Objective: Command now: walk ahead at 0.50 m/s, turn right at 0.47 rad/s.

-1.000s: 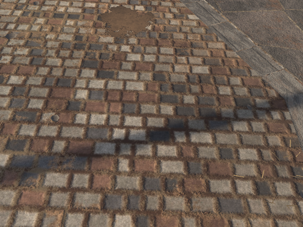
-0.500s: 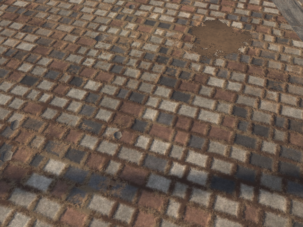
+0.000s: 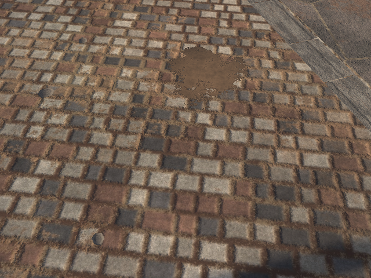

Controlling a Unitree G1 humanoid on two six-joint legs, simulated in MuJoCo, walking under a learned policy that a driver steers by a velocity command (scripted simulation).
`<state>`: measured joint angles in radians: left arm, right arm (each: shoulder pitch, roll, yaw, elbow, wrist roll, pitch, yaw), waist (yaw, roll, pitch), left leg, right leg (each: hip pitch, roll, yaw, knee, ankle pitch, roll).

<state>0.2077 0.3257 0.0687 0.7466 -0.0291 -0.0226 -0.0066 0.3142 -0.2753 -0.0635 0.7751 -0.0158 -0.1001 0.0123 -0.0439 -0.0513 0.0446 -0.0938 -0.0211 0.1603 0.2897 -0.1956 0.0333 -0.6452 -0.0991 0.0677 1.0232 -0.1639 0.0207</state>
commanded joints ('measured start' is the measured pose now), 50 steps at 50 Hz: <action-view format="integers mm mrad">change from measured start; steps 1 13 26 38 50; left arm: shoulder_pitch -13 213 66 135 21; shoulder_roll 9 179 105 157 68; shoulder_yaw -4 82 24 31 -11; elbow -66 -85 -89 8 -110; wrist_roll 5 2 20 29 51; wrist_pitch -8 15 -50 -30 -78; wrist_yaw -16 -32 11 20 9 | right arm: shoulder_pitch -83 -33 -193 -253 -64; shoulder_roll -142 -216 -84 -128 -166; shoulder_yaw -35 -55 7 -5 -27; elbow -65 -33 -127 -170 -144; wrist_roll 3 44 6 33 25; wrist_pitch -17 48 2 -5 23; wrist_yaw -14 -34 -5 49 -2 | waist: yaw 25 221 72 73 57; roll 100 71 -2 -33 103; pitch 15 -201 -48 -58 -54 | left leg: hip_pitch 5 -50 -504 -426 -128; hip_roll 273 237 125 1 159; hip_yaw -100 86 -191 -122 -484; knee -167 596 504 242 -78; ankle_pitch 246 683 185 96 284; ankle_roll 146 9 -100 61 262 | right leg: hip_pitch -23 657 461 773 36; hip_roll -30 140 -12 -120 22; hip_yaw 19 -106 115 11 -4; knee -149 -465 -818 -624 -59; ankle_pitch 147 29 329 740 -98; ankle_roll -1 -209 -267 -178 38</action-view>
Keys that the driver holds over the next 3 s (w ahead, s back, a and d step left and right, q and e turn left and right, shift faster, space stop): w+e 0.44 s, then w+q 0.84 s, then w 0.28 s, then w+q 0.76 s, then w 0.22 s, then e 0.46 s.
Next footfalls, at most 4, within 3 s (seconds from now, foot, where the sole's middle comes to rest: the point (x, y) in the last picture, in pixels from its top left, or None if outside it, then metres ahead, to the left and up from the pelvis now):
0.26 right None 0.29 -0.15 -0.78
0.80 left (191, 234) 0.65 -0.04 -0.78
1.26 right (240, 177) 0.90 -0.26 -0.78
1.76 left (170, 138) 1.12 0.03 -0.78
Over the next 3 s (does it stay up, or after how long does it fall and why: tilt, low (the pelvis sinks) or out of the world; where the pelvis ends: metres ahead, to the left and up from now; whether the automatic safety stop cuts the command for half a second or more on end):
stays up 1.49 0.16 -0.01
